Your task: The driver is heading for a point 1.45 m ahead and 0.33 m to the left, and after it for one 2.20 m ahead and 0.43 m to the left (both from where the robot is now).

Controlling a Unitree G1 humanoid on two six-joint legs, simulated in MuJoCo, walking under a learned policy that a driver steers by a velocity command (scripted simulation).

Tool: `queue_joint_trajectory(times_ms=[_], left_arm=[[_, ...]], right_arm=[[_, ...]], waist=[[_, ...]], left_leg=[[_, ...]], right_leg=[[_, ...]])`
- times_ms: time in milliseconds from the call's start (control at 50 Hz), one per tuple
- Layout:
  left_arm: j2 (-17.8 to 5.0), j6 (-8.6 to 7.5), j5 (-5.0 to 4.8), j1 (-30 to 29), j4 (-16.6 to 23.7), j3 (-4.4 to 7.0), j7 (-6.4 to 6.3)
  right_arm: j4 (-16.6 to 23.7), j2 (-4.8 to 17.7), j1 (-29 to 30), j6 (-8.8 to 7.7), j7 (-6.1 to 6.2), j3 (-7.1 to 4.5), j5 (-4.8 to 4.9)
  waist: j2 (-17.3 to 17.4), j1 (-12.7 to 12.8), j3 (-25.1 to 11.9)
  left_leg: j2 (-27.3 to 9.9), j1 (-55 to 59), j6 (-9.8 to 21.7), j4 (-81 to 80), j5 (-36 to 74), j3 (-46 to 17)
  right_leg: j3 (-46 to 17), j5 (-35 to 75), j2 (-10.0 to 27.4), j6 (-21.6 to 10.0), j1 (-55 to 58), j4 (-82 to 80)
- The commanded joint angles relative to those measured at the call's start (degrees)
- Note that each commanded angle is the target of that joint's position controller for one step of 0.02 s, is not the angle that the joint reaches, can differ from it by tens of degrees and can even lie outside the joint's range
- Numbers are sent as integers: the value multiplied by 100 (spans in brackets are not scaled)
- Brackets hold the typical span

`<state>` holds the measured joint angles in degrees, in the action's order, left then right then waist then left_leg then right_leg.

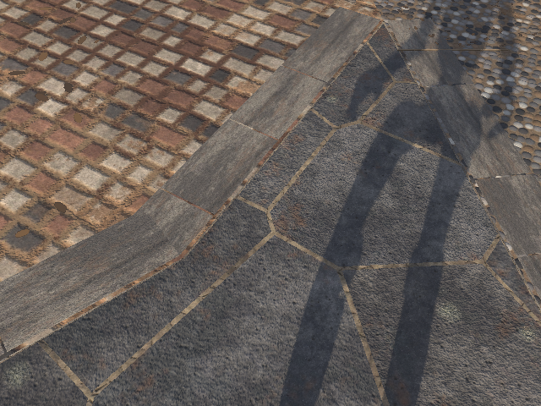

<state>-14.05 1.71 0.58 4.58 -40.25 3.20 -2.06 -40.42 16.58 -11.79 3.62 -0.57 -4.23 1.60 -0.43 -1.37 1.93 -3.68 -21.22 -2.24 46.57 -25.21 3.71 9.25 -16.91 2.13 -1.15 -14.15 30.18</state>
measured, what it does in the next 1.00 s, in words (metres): steps on the spot, turning left: left foot, then right foot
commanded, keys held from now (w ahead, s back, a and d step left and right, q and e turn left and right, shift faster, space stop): q+shift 0.44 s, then shift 0.36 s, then e+shift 0.20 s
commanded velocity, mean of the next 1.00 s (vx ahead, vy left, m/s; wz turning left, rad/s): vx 0.00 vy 0.00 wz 0.50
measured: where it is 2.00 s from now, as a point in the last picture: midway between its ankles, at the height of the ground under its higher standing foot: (280, 346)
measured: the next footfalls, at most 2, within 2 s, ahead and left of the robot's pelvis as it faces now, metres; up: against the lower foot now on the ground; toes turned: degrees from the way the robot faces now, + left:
left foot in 0.06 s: +0.02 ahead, +0.12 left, +0.00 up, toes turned +8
right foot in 0.58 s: +0.16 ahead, -0.05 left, +0.00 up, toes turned +38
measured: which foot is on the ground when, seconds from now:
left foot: up 0.00-0.04, down 0.06-0.58, up 0.60-0.90, down 0.92-1.00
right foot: down 0.00-0.06, up 0.08-0.56, down 0.58-0.92, up 0.94-1.00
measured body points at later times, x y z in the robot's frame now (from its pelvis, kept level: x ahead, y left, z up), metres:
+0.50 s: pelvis +0.02 +0.03 +0.01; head +0.05 +0.07 +0.46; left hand +0.07 +0.37 -0.09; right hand +0.31 -0.16 -0.05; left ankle -0.02 +0.11 -0.73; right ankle +0.13 -0.09 -0.70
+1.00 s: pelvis +0.03 +0.03 +0.00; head +0.06 +0.06 +0.45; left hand +0.00 +0.33 -0.12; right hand +0.30 -0.13 -0.09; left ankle -0.05 +0.13 -0.73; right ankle +0.11 -0.08 -0.71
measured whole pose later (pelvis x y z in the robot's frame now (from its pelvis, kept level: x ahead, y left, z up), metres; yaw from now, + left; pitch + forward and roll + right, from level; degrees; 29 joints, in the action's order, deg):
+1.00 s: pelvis +0.03 +0.03 +0.00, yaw +29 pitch +1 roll +0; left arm -16.4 0.5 -1.8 11.4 -43.0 3.3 -0.2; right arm -37.0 15.1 -10.9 2.1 2.1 -2.7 -1.6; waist -1.5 1.8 3.1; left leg 0.4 -11.7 0.2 28.5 -17.6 -1.6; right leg -5.0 -25.3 -1.7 1.4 -22.3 43.1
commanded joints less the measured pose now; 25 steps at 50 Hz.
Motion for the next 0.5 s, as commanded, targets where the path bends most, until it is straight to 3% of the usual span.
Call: queue_joint_trajectory(times_ms=[20,40,60,80,100,120,140,160,180,240,300,400,500], left_arm=[[-1112,-28,-100,-142,304,384,-45],[-1054,-16,-153,-120,254,390,-40],[-879,-27,-137,167,144,381,-10],[-553,-61,132,-83,441,287,21],[-605,-135,136,-784,703,263,17],[-745,-167,12,-845,699,306,28],[-787,-193,-43,-740,628,326,15],[-835,-203,0,-626,533,344,-24],[-901,-204,25,-535,502,372,-45],[-747,-232,-31,-356,395,326,14],[-701,-249,-62,-456,385,300,13],[-783,-309,-87,-567,363,322,56],[-926,-441,-93,-366,283,351,166]], right_arm=[[468,445,-24,-51,-86,-147,25],[416,466,-237,-48,-82,-184,18],[384,790,-468,-64,-10,-310,-31],[505,1708,-679,-121,106,-535,-79],[642,1648,-840,-265,32,-480,-302],[657,1503,-664,-391,4,-444,-313],[675,1384,-355,-448,53,-427,-185],[734,1223,-78,-422,115,-384,-50],[800,1123,112,-369,182,-336,33],[887,1135,43,-268,287,-332,-13],[930,1234,-26,-213,335,-370,2],[1102,1290,161,-126,344,-400,-24],[1233,1190,348,-79,296,-341,-63]], waist=[[-594,32,-615],[-495,-79,-673],[201,-83,-678],[2059,5,-622],[1730,-411,-1097],[1038,-326,-1035],[672,-107,-830],[401,23,-763],[437,132,-767],[478,165,-921],[605,107,-827],[932,60,-664],[1167,-11,-912]], left_leg=[[62,29,218,-880,484,211],[218,482,373,-1520,1066,270],[77,1173,677,-2168,2392,-400],[-1421,2284,1547,-2279,5228,-2825],[-1903,2374,2497,-2512,5419,-3728],[-1684,2442,2375,-2569,4928,-3333],[-1327,2368,2030,-2502,4578,-2907],[-1125,2298,1761,-2454,4408,-2660],[-974,2124,1625,-2472,4387,-2499],[-688,2049,1526,-2461,4411,-2414],[-539,1940,1449,-2437,3851,-2656],[-317,1398,1311,-2355,2970,-3216],[-297,1548,1255,-1903,3793,-3547]], right_leg=[[-968,2887,1722,-897,855,-382],[-670,2541,1568,-624,659,17],[-214,1496,1126,-141,33,965],[151,-1421,143,520,-2024,2817],[-1020,-2468,-458,603,-2748,3925],[-1394,-2134,-327,511,-2957,4273],[-1498,-1552,-237,432,-3052,4152],[-1533,-1115,-157,426,-3078,3899],[-1567,-818,-138,451,-2848,3694],[-1544,-293,-396,577,-2475,3237],[-1632,-109,-565,680,-2355,2392],[-1783,12,-737,693,-1827,1472],[-1760,-43,-640,540,-1178,715]])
